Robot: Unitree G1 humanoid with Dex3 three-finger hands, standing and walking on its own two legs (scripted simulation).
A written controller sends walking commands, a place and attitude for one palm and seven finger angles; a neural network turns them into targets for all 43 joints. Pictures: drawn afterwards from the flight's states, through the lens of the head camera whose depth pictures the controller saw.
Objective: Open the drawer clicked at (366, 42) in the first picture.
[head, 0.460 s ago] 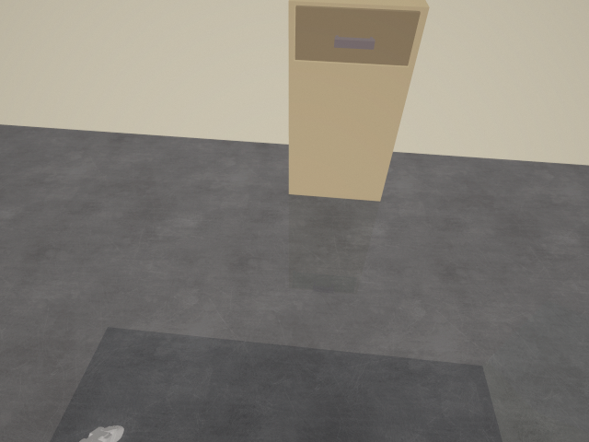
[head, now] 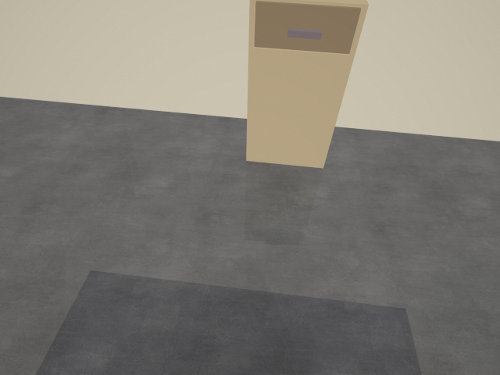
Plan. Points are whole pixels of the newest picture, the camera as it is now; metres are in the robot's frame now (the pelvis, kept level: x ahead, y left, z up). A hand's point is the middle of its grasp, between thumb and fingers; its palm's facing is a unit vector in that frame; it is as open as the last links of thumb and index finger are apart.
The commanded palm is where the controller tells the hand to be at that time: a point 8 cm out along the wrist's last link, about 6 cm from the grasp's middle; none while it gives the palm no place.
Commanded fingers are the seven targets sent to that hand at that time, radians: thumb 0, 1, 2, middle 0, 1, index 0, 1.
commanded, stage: stand and wait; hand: left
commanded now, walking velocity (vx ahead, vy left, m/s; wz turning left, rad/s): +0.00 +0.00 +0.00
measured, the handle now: (304, 31) +1.39 -0.15 +0.01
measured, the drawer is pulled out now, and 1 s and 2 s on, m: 0.00 0.00 0.00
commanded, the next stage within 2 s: look at it before walking up in 0.36 s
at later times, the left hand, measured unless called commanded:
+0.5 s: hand out of the picture +0.08 +0.25 -0.15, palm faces -0.03 -0.94 -0.33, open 7.4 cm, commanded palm none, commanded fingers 0.00 0.90 0.90 -0.20 -0.30 -0.20 -0.30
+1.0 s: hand out of the picture +0.09 +0.25 -0.15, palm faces -0.04 -0.94 -0.33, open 7.4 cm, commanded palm none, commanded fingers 0.00 0.90 0.90 -0.20 -0.30 -0.20 -0.30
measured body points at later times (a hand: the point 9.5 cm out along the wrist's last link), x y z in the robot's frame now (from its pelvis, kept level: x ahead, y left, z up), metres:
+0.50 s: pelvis +0.00 +0.00 +0.00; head +0.00 +0.00 +0.45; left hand +0.08 +0.30 -0.13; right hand +0.08 -0.29 -0.13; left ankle +0.02 +0.13 -0.74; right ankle +0.02 -0.12 -0.74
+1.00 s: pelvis +0.01 +0.00 +0.00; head +0.01 +0.00 +0.45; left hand +0.09 +0.29 -0.13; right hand +0.09 -0.30 -0.13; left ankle +0.02 +0.13 -0.74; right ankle +0.02 -0.12 -0.74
